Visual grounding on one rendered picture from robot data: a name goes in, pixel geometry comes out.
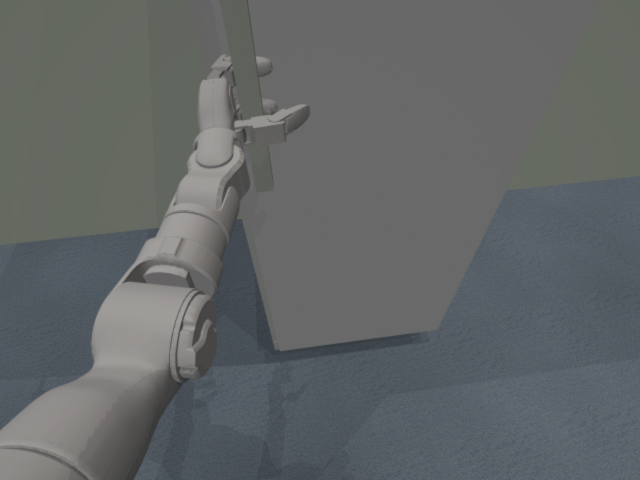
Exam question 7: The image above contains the handle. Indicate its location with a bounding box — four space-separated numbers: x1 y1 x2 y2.
220 0 274 192

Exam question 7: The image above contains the left robot upper arm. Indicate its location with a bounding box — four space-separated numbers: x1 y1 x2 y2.
0 282 217 480

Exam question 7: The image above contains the robot left forearm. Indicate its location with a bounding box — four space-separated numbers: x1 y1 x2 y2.
91 127 250 359

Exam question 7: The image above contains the fridge door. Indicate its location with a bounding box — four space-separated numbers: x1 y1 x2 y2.
199 0 600 351

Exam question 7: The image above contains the left robot hand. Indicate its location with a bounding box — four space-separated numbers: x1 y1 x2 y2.
197 55 310 147

